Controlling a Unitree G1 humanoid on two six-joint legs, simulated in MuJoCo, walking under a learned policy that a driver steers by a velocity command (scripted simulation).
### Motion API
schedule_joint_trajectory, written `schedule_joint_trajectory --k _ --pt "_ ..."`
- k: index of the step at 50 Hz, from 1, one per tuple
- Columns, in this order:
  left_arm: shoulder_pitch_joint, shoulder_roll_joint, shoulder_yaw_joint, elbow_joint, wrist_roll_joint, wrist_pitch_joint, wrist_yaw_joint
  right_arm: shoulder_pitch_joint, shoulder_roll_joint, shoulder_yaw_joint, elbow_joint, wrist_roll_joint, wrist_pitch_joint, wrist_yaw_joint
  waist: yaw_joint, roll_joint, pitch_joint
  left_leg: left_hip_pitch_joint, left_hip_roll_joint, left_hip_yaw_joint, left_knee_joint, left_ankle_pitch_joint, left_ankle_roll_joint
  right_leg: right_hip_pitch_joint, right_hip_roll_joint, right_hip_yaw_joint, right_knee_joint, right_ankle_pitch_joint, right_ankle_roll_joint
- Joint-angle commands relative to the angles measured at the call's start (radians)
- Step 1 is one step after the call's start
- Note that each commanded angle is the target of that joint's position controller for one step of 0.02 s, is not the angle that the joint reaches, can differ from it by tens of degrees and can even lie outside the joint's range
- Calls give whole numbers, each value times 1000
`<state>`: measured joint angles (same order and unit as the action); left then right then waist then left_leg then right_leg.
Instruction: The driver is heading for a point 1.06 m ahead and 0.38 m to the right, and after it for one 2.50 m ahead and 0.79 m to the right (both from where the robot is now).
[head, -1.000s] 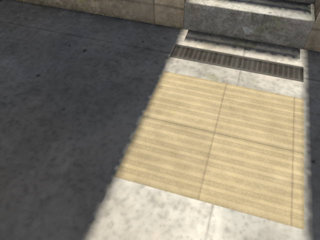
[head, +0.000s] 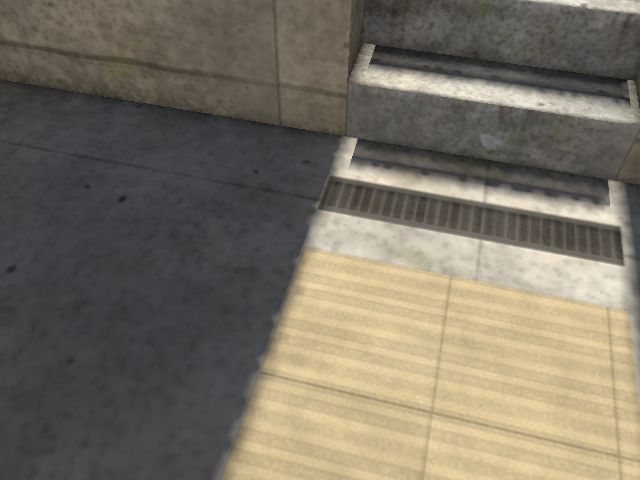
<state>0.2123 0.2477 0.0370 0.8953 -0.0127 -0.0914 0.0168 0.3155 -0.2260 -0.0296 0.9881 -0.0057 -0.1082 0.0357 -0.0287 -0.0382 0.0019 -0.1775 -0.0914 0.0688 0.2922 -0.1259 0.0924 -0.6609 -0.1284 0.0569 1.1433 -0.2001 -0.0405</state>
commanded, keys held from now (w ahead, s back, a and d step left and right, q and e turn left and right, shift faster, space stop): w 0.66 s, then w+e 0.34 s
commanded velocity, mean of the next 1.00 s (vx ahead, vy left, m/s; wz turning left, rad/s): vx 0.50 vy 0.00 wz -0.10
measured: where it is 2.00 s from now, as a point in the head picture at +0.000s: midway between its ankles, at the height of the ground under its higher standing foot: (398, 287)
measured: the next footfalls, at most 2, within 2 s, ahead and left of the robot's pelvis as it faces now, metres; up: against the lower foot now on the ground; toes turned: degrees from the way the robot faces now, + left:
right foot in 0.30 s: +0.34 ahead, -0.17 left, +0.00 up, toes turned -2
left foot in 0.86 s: +0.65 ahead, +0.07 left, +0.00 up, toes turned -2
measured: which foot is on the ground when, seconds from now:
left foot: down 0.00-0.32, up 0.34-0.84, down 0.86-1.00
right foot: up 0.00-0.28, down 0.30-0.86, up 0.88-1.00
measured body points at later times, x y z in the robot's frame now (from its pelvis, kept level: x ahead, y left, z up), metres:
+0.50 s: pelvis +0.28 -0.08 +0.00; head +0.29 -0.10 +0.45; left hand +0.33 +0.18 -0.12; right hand +0.37 -0.35 -0.14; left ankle +0.28 +0.08 -0.65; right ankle +0.30 -0.17 -0.74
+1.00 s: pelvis +0.55 -0.02 -0.01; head +0.57 -0.01 +0.44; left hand +0.60 +0.24 -0.15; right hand +0.64 -0.30 -0.12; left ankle +0.61 +0.07 -0.74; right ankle +0.45 -0.16 -0.65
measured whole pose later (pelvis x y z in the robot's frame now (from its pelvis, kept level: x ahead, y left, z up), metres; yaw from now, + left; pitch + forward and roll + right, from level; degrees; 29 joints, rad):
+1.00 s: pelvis +0.55 -0.02 -0.01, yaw -7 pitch +2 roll +0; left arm 0.33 0.26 0.06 0.94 -0.04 -0.07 0.01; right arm 0.15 -0.23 -0.06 0.89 -0.01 -0.11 0.02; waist 0.01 -0.04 0.02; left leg -0.33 0.00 0.09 0.46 -0.16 0.03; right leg -0.46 -0.05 0.05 1.19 -0.36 -0.04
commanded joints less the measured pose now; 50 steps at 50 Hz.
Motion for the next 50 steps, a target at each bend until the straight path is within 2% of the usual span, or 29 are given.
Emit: schedule_joint_trajectory --k 1,5,10,12,13,14,15,16,17,18,19,20,22,24,26,28,32,35,37,40,41,42,43,44,45,46,47,48,50 --pt "37 47 14 -42 13 4 7 -40 -131 -20 -54 1 -18 -19 47 77 55 -107 279 -208 -209 60 171 -23 -43 2 -135 158 27" --pt "-125 30 8 -84 4 -9 -6 40 -159 -25 -37 17 -5 -35 -11 76 54 -15 265 -162 -193 79 128 3 1 -35 -427 306 35" --pt "-249 43 3 -133 -9 -17 -36 114 -170 -32 -4 27 16 -38 -48 90 82 143 325 -177 -124 52 113 5 31 -43 -583 222 18" --pt "-230 64 9 -140 -10 -26 -47 106 -181 -38 -2 28 26 -40 -24 101 70 189 350 -192 -71 94 98 57 46 -50 -624 141 -10" --pt "-181 81 18 -131 -9 -30 -48 89 -188 -40 -5 27 32 -41 9 112 45 192 346 -185 -15 196 86 137 68 -70 -644 110 -26" --pt "-66 113 37 -97 -7 -33 -46 68 -180 -36 -11 24 37 -41 72 107 -20 177 305 -148 122 364 64 292 103 -98 -666 99 -49" --pt "131 179 66 -43 -3 -35 -39 60 -143 -21 -27 11 38 -40 148 67 -153 59 242 -93 374 380 30 570 51 -37 -643 124 -96" --pt "282 292 94 -15 14 -29 -35 155 -38 12 -45 6 20 -32 145 -156 -312 -356 88 -6 792 59 -50 994 -206 370 -676 24 -243" --pt "311 240 78 -7 12 -26 -40 164 -39 17 -36 17 -8 -28 146 -239 -384 -532 32 -146 977 -423 -48 1069 -284 681 -832 -63 -292" --pt "232 171 55 -19 7 -29 -40 79 -147 -12 -57 44 -24 -23 133 -160 -256 -619 98 -193 1057 -374 -24 964 -252 568 -843 -80 -238" --pt "130 135 42 -45 5 -27 -40 7 -162 -16 -81 50 -28 -25 103 -93 -161 -613 156 -160 1033 -277 -13 816 -218 417 -858 -5 -205" --pt "55 103 31 -57 10 -26 -45 -31 -151 -19 -86 35 -23 -32 74 -23 -95 -570 194 -143 971 -198 -17 678 -173 313 -897 72 -189" --pt "15 65 20 -50 18 -30 -54 -4 -112 -25 -78 23 6 -37 20 -47 -48 -459 234 -141 878 -117 -26 533 -108 191 -963 139 -168" --pt "50 84 26 -24 18 -35 -52 11 -85 -24 -74 21 26 -40 3 -37 -25 -452 235 -126 838 -76 -41 496 -89 124 -993 234 -182" --pt "87 108 33 -4 19 -34 -41 -53 -91 -29 -98 15 31 -43 10 -17 2 -522 239 -124 753 -1 -58 515 -90 89 -1009 306 -189" --pt "120 112 33 11 16 -26 -29 -132 -84 -31 -125 10 29 -41 27 -14 18 -570 238 -120 640 87 -70 544 -86 63 -1017 325 -181" --pt "172 126 33 33 7 -17 -15 -274 -63 -24 -163 16 21 -30 69 -21 49 -531 206 -86 408 234 -72 564 -63 8 -1038 264 -155" --pt "236 126 35 65 -2 -8 -12 -369 -66 -20 -194 20 15 -19 99 -16 83 -532 184 -82 310 224 -69 630 -84 29 -1018 234 -157" --pt "253 131 39 77 -6 3 -7 -411 -72 -20 -217 24 4 -7 100 -21 100 -538 176 -95 258 184 -61 683 -109 55 -981 239 -156" --pt "226 154 52 73 -10 15 1 -372 -107 -31 -218 24 -14 3 55 -41 71 -409 148 -92 203 98 -43 703 -131 94 -903 308 -136" --pt "202 162 55 66 -9 19 1 -307 -130 -43 -203 24 -19 1 14 -54 33 -297 121 -70 190 68 -31 690 -116 90 -835 423 -123" --pt "184 144 48 57 -3 23 0 -162 -170 -66 -159 23 -21 -6 -54 -46 -56 -93 100 -51 181 63 -9 644 -61 59 -680 526 -99" --pt "168 104 32 29 10 22 -3 31 -238 -88 -120 9 -23 -17 -128 15 -210 221 234 -181 224 67 47 462 8 13 -399 374 -62" --pt "296 -35 -4 14 4 4 -8 135 -331 -109 -100 -8 -13 -21 -82 280 -371 605 497 -607 154 -51 191 64 174 -48 -13 -138 13" --pt "295 32 9 31 -22 -14 -11 129 -242 -86 -103 -2 -10 -20 -92 306 -421 594 525 -797 33 -164 210 -45 160 88 156 -373 9" --pt "207 115 33 4 -43 -18 -9 37 -177 -66 -121 6 -12 -24 -80 232 -252 454 497 -638 17 -189 154 -121 106 87 207 -312 -4" --pt "146 118 37 -10 -38 -14 -3 -41 -140 -54 -134 9 -12 -25 -53 157 -160 298 463 -499 -9 -153 117 -103 50 56 185 -219 -9" --pt "115 107 43 -18 -26 -6 3 -103 -108 -46 -134 5 -13 -21 -23 121 -86 155 422 -397 -53 -97 96 -55 18 48 129 -152 -9" --pt "151 61 49 -15 -22 25 2 -147 -83 -41 -121 -7 -17 -19 31 158 -32 11 371 -252 -120 -34 75 46 -19 50 66 -86 -14"
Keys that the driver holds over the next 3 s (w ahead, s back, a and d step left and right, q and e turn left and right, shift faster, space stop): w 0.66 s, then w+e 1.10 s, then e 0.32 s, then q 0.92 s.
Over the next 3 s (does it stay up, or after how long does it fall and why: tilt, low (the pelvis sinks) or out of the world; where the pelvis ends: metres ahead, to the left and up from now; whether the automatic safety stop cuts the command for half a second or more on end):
stays up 1.08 -0.20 0.00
